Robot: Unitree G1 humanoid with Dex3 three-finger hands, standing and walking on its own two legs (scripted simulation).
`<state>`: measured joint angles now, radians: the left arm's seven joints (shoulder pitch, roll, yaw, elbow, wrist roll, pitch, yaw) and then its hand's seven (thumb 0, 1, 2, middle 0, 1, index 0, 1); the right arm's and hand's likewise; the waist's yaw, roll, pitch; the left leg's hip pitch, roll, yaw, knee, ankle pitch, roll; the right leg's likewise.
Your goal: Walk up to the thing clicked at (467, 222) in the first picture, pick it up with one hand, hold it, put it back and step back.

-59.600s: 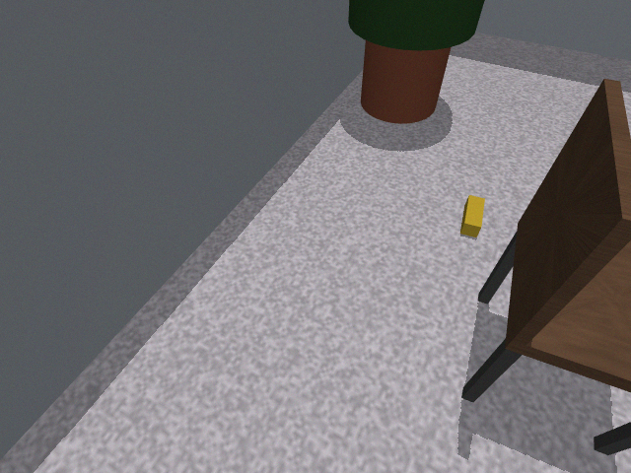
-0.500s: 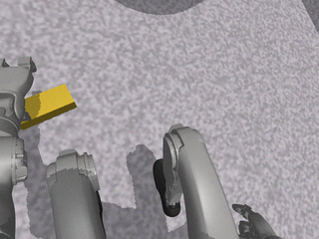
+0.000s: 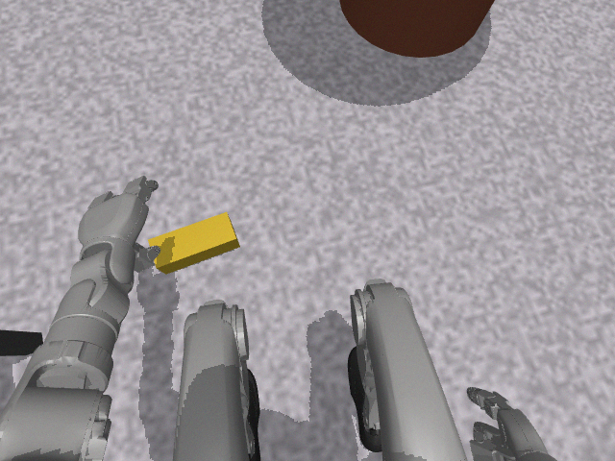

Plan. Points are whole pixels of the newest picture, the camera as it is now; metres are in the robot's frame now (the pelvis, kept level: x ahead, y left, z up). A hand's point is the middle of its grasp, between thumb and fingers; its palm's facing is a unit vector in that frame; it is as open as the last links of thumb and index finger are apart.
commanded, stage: home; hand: left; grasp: from above
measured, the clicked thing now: (196, 243) +0.49 +0.22 -0.40
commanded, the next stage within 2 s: none
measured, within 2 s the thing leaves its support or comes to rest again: neither
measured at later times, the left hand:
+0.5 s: hand (79, 347) +0.26 +0.19 +0.09, palm faces -0.08 -0.90 -0.43, open 7.4 cm
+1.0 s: hand out of the picture +0.23 +0.19 +0.24, palm faces +0.13 -0.97 -0.21, open 7.4 cm
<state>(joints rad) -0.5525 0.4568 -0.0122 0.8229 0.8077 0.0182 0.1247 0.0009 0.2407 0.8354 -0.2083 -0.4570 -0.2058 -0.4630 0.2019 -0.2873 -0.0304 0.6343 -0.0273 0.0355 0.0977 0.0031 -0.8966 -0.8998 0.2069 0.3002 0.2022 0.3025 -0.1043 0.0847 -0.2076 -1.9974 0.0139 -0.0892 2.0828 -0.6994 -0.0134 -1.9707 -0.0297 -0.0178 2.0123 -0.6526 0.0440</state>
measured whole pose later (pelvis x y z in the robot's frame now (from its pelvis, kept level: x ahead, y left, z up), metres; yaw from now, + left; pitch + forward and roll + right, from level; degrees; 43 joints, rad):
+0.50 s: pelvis +0.02 +0.00 +0.18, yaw +3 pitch +21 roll -3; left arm 0.13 0.29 -0.04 0.18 0.16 0.30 0.10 0.01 0.89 0.90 -0.21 -0.30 -0.21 -0.30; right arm 0.13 -0.20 0.02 0.56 0.04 -0.09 -0.07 0.01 -0.90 -0.90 0.21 0.30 0.20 0.30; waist -0.06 0.03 -0.20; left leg -1.26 0.03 -0.07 1.47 -0.59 -0.02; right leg -1.23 -0.04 -0.05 1.41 -0.55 0.03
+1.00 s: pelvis +0.08 +0.00 +0.28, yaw +4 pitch +11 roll -3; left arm 0.53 0.22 0.03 -0.15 -0.06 0.48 0.03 0.01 0.90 0.90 -0.20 -0.30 -0.20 -0.30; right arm 0.30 -0.22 0.02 0.51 0.01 -0.21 -0.18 0.01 -0.90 -0.90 0.21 0.30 0.20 0.30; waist -0.04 0.06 -0.20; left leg -0.70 0.04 -0.06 1.02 -0.51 -0.01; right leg -0.66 -0.03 -0.06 0.94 -0.46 0.03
